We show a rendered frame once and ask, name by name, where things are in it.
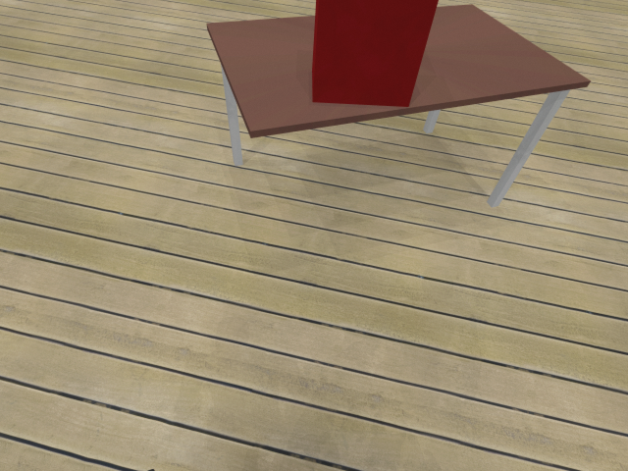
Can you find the table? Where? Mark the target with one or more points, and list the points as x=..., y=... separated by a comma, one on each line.
x=469, y=58

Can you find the carton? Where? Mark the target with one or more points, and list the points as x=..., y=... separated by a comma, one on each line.
x=369, y=52

